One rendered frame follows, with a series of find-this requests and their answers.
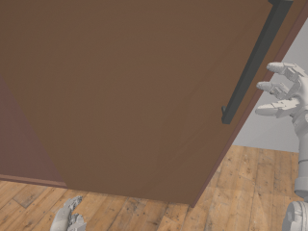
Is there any handle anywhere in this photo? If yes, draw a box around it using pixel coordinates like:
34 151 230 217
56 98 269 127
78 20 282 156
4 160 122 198
221 0 294 124

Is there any right robot forearm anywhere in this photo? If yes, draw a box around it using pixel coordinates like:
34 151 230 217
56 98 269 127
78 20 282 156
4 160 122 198
292 105 308 203

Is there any wardrobe door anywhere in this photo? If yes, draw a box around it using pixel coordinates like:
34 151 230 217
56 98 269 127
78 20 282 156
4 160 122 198
0 0 306 205
0 74 64 182

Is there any left robot hand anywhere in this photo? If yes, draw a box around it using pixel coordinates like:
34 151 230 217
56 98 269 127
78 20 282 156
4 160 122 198
50 195 87 231

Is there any right robot upper arm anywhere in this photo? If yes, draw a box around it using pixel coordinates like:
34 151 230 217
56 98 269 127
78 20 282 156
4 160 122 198
281 201 308 231

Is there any right robot hand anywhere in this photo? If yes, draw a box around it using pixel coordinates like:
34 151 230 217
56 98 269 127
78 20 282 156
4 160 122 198
255 62 308 118

